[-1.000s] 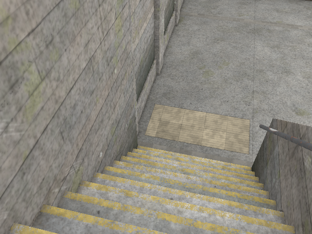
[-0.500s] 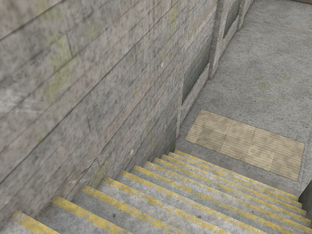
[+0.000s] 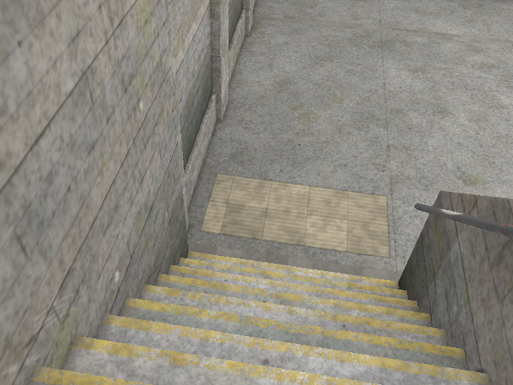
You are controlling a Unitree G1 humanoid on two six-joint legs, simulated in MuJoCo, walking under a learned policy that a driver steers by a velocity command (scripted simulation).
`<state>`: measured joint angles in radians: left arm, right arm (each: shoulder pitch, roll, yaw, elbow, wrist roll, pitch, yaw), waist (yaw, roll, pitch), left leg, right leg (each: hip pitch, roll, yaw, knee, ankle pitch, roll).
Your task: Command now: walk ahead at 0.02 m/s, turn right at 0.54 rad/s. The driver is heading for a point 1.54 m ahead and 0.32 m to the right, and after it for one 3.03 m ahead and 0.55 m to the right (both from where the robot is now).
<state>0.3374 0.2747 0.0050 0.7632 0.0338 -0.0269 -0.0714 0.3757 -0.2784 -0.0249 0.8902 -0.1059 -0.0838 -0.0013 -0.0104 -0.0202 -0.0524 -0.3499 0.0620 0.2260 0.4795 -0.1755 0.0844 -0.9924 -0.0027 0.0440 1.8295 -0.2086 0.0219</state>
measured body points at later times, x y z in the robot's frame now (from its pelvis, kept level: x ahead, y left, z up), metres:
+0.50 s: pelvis +0.01 -0.07 -0.01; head +0.04 -0.07 +0.44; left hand +0.19 +0.12 -0.14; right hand -0.07 -0.33 -0.14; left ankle +0.08 +0.08 -0.70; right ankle +0.02 -0.18 -0.74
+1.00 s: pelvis +0.10 -0.07 -0.04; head +0.07 -0.06 +0.41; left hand +0.28 +0.11 -0.17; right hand -0.11 -0.23 -0.18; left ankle +0.07 +0.01 -0.74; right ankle +0.14 -0.25 -0.67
